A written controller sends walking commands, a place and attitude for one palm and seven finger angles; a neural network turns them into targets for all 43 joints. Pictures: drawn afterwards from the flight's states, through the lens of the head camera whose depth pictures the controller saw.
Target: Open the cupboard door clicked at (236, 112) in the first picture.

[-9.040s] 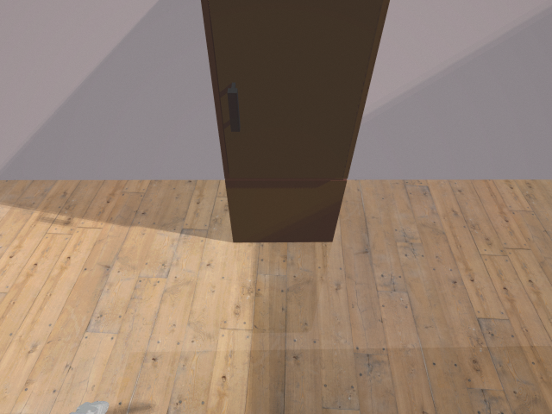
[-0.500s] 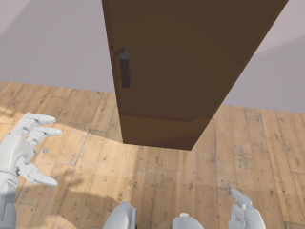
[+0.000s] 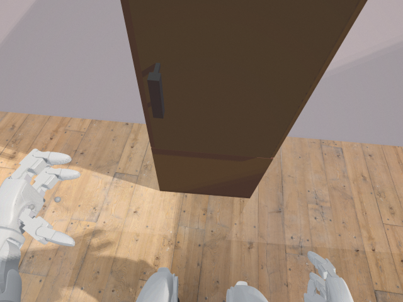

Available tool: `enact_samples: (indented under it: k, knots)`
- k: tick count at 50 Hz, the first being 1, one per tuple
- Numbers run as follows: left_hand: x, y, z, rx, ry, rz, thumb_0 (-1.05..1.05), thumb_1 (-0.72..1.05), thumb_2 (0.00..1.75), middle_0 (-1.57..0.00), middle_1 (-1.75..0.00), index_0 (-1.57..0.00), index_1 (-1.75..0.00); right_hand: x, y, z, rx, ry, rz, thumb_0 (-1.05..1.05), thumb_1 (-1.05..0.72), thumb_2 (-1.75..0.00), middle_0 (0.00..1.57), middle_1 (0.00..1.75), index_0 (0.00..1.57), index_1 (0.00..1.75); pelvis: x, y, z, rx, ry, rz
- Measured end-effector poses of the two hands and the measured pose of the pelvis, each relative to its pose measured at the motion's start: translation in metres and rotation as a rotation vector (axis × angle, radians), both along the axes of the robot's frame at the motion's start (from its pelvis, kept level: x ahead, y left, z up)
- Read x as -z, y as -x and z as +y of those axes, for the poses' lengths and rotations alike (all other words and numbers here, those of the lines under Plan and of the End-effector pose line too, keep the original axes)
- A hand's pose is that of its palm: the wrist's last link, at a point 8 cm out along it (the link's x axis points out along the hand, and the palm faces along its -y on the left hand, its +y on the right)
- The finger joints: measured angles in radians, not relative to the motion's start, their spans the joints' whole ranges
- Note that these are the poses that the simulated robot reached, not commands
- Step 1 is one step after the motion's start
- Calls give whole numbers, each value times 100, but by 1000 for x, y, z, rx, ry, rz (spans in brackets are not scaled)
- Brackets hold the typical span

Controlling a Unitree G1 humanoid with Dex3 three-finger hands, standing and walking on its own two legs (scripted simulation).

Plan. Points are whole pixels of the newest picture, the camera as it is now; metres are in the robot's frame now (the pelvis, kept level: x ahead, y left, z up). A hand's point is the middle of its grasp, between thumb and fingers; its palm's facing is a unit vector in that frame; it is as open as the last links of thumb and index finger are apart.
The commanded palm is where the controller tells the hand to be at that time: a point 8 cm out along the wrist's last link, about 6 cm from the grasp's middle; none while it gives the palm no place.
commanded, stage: move the hooked fingers beside the handle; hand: left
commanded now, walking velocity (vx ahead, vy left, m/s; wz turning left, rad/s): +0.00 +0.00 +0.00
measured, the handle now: (158, 90) +0.57 +0.14 +0.04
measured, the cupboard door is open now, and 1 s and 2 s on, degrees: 0 0 0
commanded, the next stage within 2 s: none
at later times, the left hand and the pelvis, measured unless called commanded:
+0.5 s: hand (84, 170) +0.34 +0.25 +0.04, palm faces -0.04 -1.00 -0.03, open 14.0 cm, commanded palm +0.33 +0.29 +0.05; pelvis -0.01 -0.01 -0.01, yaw +0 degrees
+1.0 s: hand (104, 138) +0.43 +0.23 +0.03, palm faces -0.02 -1.00 -0.02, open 14.0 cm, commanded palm +0.41 +0.28 +0.04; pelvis +0.00 -0.01 -0.01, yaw -1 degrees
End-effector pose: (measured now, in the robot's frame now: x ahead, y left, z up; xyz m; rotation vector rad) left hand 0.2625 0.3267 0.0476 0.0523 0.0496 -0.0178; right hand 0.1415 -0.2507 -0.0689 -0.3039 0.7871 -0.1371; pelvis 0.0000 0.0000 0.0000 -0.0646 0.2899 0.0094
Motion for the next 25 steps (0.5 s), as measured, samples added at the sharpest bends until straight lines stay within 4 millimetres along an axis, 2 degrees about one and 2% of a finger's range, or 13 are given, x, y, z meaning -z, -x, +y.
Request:
enact_samples:
  k: [11, 18, 25]
  knots:
    - [1, -3, -8, -7, 9, -9, -1, -50, 30, -30, -120, -30, -120, 5, -3, -7, -11, -1, -10, 1, -91, -89, 20, 30, 21, 30, 4, 3, -8, -5, -4, -1]
    - [5, -32, -16, 12, 21, -16, -1, -50, 30, -30, -120, -30, -120, 13, 6, -15, 8, 16, 26, 1, -91, -89, 20, 30, 21, 30, 8, 6, -13, -6, -4, 6]
    - [3, -62, -27, 25, 23, -9, -1, -50, 30, -30, -120, -30, -120, 16, 24, -21, 56, 13, 79, 1, -91, -89, 20, 30, 21, 30, 7, 5, -13, 7, -9, 17]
